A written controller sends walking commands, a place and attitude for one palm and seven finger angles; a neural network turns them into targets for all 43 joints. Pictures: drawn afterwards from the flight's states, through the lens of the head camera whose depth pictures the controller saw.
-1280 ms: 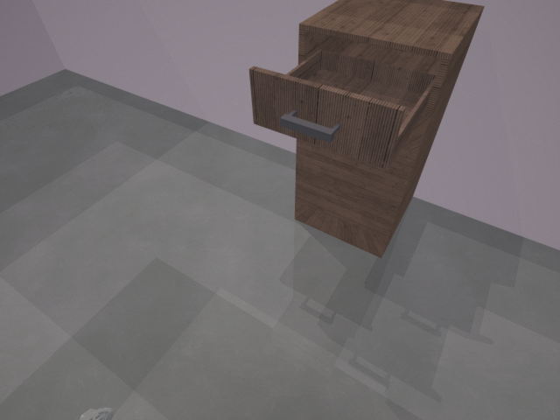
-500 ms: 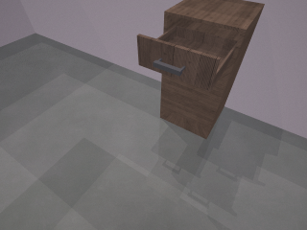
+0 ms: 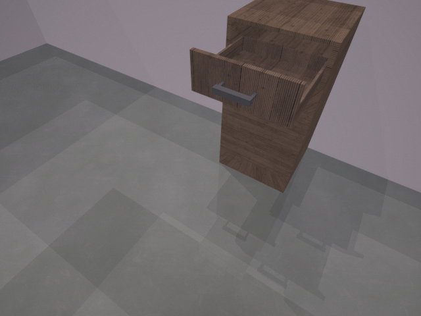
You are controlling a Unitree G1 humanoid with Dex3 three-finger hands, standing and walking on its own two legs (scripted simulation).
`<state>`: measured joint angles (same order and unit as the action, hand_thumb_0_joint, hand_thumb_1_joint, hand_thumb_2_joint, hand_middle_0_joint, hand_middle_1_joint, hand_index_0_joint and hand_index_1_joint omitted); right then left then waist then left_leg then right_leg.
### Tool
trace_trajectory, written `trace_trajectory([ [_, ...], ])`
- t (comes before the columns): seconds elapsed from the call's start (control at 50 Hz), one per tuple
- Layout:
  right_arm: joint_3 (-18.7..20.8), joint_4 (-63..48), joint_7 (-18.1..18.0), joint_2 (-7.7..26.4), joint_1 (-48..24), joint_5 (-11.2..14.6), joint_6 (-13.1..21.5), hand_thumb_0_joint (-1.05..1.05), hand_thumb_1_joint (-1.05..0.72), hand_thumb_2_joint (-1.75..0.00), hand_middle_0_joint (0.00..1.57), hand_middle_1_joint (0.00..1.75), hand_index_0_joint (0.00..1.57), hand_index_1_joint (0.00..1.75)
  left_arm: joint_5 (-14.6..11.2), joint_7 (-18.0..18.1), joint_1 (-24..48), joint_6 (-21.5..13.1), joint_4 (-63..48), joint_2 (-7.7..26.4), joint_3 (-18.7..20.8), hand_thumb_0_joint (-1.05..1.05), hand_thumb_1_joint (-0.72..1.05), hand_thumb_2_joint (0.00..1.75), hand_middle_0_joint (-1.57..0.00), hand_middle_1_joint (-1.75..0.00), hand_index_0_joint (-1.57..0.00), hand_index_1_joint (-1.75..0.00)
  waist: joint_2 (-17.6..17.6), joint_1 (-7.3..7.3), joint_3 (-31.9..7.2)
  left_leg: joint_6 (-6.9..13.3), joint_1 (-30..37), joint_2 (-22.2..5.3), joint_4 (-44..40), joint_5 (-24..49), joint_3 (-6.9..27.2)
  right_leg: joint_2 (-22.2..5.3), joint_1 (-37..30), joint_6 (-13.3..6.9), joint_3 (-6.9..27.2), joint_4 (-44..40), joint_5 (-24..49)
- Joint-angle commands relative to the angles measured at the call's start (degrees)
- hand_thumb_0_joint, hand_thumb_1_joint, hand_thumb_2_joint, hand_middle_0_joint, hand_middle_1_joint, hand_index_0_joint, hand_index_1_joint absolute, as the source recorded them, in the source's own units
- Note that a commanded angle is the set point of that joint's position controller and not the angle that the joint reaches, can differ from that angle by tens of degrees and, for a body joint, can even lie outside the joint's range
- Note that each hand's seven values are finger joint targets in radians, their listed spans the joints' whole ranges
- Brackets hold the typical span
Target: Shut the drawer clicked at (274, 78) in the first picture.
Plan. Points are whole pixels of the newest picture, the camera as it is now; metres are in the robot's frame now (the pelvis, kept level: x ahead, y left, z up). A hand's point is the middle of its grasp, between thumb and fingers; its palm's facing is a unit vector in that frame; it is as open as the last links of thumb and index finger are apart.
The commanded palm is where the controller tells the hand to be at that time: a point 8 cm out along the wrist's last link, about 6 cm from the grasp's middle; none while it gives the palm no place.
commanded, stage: look at it before walking up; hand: left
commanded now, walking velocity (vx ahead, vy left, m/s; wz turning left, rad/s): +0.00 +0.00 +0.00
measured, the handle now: (235, 92) +0.77 -0.03 +0.01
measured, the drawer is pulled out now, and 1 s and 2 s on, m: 0.30 0.30 0.30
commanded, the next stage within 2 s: turn to face it in 0.16 s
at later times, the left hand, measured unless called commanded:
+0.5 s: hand out of the picture +0.06 +0.23 -0.17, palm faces -0.07 -0.95 -0.32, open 7.4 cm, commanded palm none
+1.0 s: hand out of the picture +0.05 +0.16 -0.16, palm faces -0.21 -0.94 -0.27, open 7.4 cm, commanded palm none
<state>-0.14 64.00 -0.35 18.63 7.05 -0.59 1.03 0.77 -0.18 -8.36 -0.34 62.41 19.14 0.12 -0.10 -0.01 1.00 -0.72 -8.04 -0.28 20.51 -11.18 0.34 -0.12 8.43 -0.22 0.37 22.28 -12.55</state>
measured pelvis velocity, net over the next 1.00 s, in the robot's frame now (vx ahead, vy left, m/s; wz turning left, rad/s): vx -0.03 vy -0.03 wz -0.31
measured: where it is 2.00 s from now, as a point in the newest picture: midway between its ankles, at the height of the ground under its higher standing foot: outside the picture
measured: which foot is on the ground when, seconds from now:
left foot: down 0.00-0.68, up 0.70-1.00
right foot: down 0.00-1.00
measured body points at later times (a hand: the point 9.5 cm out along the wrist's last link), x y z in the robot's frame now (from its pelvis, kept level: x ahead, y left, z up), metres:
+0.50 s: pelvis +0.00 +0.00 -0.01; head +0.01 -0.01 +0.44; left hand +0.07 +0.28 -0.14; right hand +0.07 -0.28 -0.15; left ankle +0.00 +0.13 -0.75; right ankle +0.00 -0.12 -0.75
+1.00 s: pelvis -0.03 -0.03 +0.00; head +0.00 -0.06 +0.44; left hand +0.06 +0.20 -0.14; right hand -0.01 -0.30 -0.16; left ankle -0.01 +0.15 -0.66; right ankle -0.02 -0.10 -0.75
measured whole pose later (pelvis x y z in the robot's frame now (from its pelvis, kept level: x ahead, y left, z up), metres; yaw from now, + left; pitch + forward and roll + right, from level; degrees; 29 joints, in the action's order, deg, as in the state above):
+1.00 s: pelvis -0.03 -0.03 +0.00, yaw -18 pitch +1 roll +2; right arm 4.2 55.1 -1.5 13.9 8.6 -1.1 -2.7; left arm 1.1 0.5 -18.4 1.3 53.5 9.9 3.0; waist 1.3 1.9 2.3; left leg -3.7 -27.6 -2.1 61.9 -17.8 2.6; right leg 5.8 16.2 -4.8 5.8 25.2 -9.6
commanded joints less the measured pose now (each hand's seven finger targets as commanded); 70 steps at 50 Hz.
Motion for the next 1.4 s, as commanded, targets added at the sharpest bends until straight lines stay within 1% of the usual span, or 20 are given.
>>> trace_trajectory([
  [0.0,2.2,-3.5,-0.8,11.5,-2.1,0.0,1.4,0.0,-0.9,-0.9,0.2,0.3,0.2,0.3,-0.1,0.7,1.7,-1.4,-3.3,11.6,2.1,0.0,0.9,0.9,-0.2,-0.3,-0.2,-0.3,-0.1,0.21,-3.4,2.0,1.2,-6.7,-2.8,10.1,5.0,-6.8,-0.8,-1.8,5.6,-3.4,10.0],
  [0.28,2.3,-3.3,-1.0,12.0,-2.3,0.0,1.4,0.0,-0.9,-0.9,0.2,0.3,0.2,0.3,-0.1,0.6,1.7,-1.2,-3.5,11.9,2.3,0.0,0.9,0.9,-0.2,-0.3,-0.2,-0.3,-0.1,0.17,-2.3,1.7,2.3,-7.0,-2.7,9.7,4.0,-6.5,0.1,-1.9,6.6,-3.8,11.3],
  [0.4,2.6,-5.3,-1.8,6.1,3.0,-0.1,-0.3,0.0,-0.9,-0.9,0.2,0.3,0.2,0.3,0.0,0.9,-2.9,1.4,-5.2,6.3,2.5,0.0,0.9,0.9,-0.2,-0.3,-0.2,-0.3,-0.1,-0.22,-3.2,0.9,3.3,-8.3,3.3,11.6,-0.4,-5.2,4.7,-1.7,8.2,3.8,18.1],
  [0.5,4.4,-9.1,-1.9,7.1,2.7,-0.2,-1.0,0.0,-0.9,-0.9,0.2,0.3,0.2,0.3,0.3,0.3,-3.8,2.2,-8.9,5.1,3.4,0.0,0.9,0.9,-0.2,-0.3,-0.2,-0.3,3.1,0.07,-1.3,2.9,0.3,-12.0,3.4,5.5,1.1,-1.7,10.9,-1.2,7.5,12.0,11.2],
  [0.56,5.2,-10.9,-1.7,7.6,0.9,-0.3,-0.7,0.0,-0.9,-0.9,0.2,0.3,0.2,0.3,0.3,-0.2,-5.6,2.7,-10.3,2.6,3.8,0.0,0.9,0.9,-0.2,-0.3,-0.2,-0.3,10.5,1.32,-0.5,7.3,-2.7,-18.5,0.2,7.8,3.7,0.5,12.6,0.1,1.6,23.5,-8.3],
  [0.62,5.7,-13.1,-1.5,7.0,-2.2,-0.5,-0.7,0.0,-0.9,-0.9,0.2,0.3,0.2,0.3,0.4,-0.6,-9.8,2.7,-10.7,1.5,4.5,0.0,0.9,0.9,-0.2,-0.3,-0.2,-0.3,9.8,4.0,-0.1,7.1,-9.2,-19.3,5.6,7.8,-0.4,-2.0,6.5,0.1,0.7,21.7,-10.5],
  [0.64,5.6,-13.7,-1.3,6.3,-3.5,-0.5,-1.1,0.0,-0.9,-0.9,0.2,0.3,0.2,0.3,0.6,-0.6,-13.4,2.3,-9.9,2.0,5.0,0.0,0.9,0.9,-0.2,-0.3,-0.2,-0.3,5.2,5.87,0.3,4.1,-13.4,-15.7,14.0,3.1,-3.8,-2.3,2.0,-0.4,1.9,13.5,-2.7],
  [0.66,5.1,-14.7,-1.0,2.3,-2.4,-0.1,-1.7,0.0,-0.9,-0.9,0.2,0.3,0.2,0.3,1.3,0.1,-15.7,1.4,-9.7,7.1,6.0,0.0,0.9,0.9,-0.2,-0.3,-0.2,-0.3,-13.7,6.21,0.1,-1.2,-21.0,-6.2,30.7,-13.2,-9.7,-11.7,0.4,-3.3,19.8,-0.5,4.8],
  [0.68,4.7,-16.4,-1.1,0.2,-3.1,-0.1,-1.9,0.0,-0.9,-0.9,0.2,0.3,0.2,0.3,0.8,0.8,-16.1,1.2,-10.6,10.4,6.1,0.0,0.9,0.9,-0.2,-0.3,-0.2,-0.3,-19.2,5.72,1.0,-2.4,-26.2,-0.8,41.8,-23.6,-3.8,-20.4,4.1,-7.5,35.9,-7.6,13.8],
  [0.72,5.3,-15.0,-1.2,2.1,-1.8,0.0,-2.4,0.0,-0.9,-0.9,0.2,0.3,0.2,0.3,0.4,1.6,-11.6,1.2,-11.9,7.3,6.3,0.0,0.9,0.9,-0.2,-0.3,-0.2,-0.3,-13.8,3.44,1.9,-1.4,-25.4,-3.1,46.4,-16.8,2.9,-17.0,6.4,-7.8,31.8,-9.0,5.2],
  [0.76,5.4,-13.1,-0.8,1.6,0.7,-0.3,-1.8,0.0,-0.9,-0.9,0.2,0.3,0.2,0.3,0.1,1.2,-7.6,0.8,-13.4,4.5,5.5,0.0,0.9,0.9,-0.2,-0.3,-0.2,-0.3,-5.9,1.14,0.0,-2.1,-24.3,-3.7,46.7,-9.4,2.5,-12.5,4.8,-8.3,24.7,-5.8,5.7],
  [0.8,5.3,-12.3,-0.8,0.5,2.4,-0.4,-1.8,0.0,-0.9,-0.9,0.2,0.3,0.2,0.3,0.1,1.3,-8.4,0.4,-13.4,3.4,5.6,0.0,0.9,0.9,-0.2,-0.3,-0.2,-0.3,-5.1,0.88,-3.6,-2.7,-23.4,-3.3,45.1,-6.7,1.7,-10.3,1.4,-8.0,21.4,-4.4,9.1],
  [0.94,5.1,-12.9,-1.6,-0.6,1.3,-0.6,-2.3,0.0,-0.9,-0.9,0.2,0.3,0.2,0.3,0.3,1.5,-13.4,0.4,-11.9,1.8,5.8,0.0,0.9,0.9,-0.2,-0.3,-0.2,-0.3,-6.0,2.27,-4.6,-3.4,-26.1,-2.3,42.1,-6.6,2.7,-9.3,-4.0,-6.8,23.4,-4.5,12.5],
  [1.12,4.5,-14.0,-1.6,-1.3,1.3,0.0,-1.5,0.0,-0.9,-0.9,0.2,0.3,0.2,0.3,1.0,1.6,-12.1,0.9,-12.5,3.2,6.1,0.0,0.9,0.9,-0.2,-0.3,-0.2,-0.3,-7.3,2.55,-3.6,-1.7,-17.3,-1.0,25.5,-12.1,2.0,-9.6,1.8,-11.1,28.0,-5.8,7.3],
  [1.22,4.3,-11.7,-2.1,-1.9,11.2,0.6,0.0,0.0,-0.9,-0.9,0.2,0.3,0.2,0.3,0.5,1.5,-7.5,1.4,-13.3,3.0,6.2,0.0,0.9,0.9,-0.2,-0.3,-0.2,-0.3,-6.2,-1.64,-5.3,0.3,2.0,-0.1,3.2,-2.6,1.4,-5.0,11.8,-6.6,25.0,-1.5,3.6],
  [1.24,4.5,-11.2,-2.4,0.0,12.9,0.4,0.5,0.0,-0.9,-0.9,0.2,0.3,0.2,0.3,0.3,1.3,-7.5,1.6,-13.9,1.0,5.7,0.0,0.9,0.9,-0.2,-0.3,-0.2,-0.3,-0.2,-2.26,-5.3,2.0,7.7,-5.4,-1.9,-4.3,5.9,-0.5,18.2,-4.2,20.4,3.7,-4.0],
  [1.26,5.3,-12.1,-2.3,4.4,12.0,-0.5,0.4,0.0,-0.9,-0.9,0.2,0.3,0.2,0.3,0.0,0.8,-8.0,1.7,-14.2,-2.0,5.1,0.0,0.9,0.9,-0.2,-0.3,-0.2,-0.3,14.7,-1.82,-2.6,5.8,7.9,-17.3,-8.0,-7.5,20.7,6.8,26.7,-1.1,11.1,15.7,-13.6],
  [1.28,5.1,-13.7,-2.3,5.1,9.5,-0.6,-0.1,0.0,-0.9,-0.9,0.2,0.3,0.2,0.3,0.5,0.9,-6.4,1.6,-14.5,-1.1,5.3,0.0,0.9,0.9,-0.2,-0.3,-0.2,-0.3,13.3,-1.27,1.5,9.7,-1.9,-23.8,-10.0,-7.3,24.6,5.3,26.2,1.0,5.7,26.7,-17.0],
  [1.32,3.6,-14.4,-2.5,0.9,4.6,-0.8,0.1,0.0,-0.9,-0.9,0.2,0.3,0.2,0.3,1.6,0.5,-7.8,2.4,-12.2,0.6,6.3,0.0,0.9,0.9,-0.2,-0.3,-0.2,-0.3,8.2,1.68,5.2,9.4,-12.1,-18.6,-10.8,-6.9,18.1,2.7,21.7,1.9,6.8,37.6,-10.8],
  [1.38,3.0,-13.2,-2.3,0.2,6.0,-0.9,0.8,0.0,-0.9,-0.9,0.2,0.3,0.2,0.3,1.3,-0.4,-11.6,2.3,-10.0,-2.5,5.2,0.0,0.9,0.9,-0.2,-0.3,-0.2,-0.3,7.9,2.31,2.3,7.6,-8.1,-11.1,-8.9,-4.7,7.1,2.0,21.5,2.0,2.3,42.7,-5.5],
])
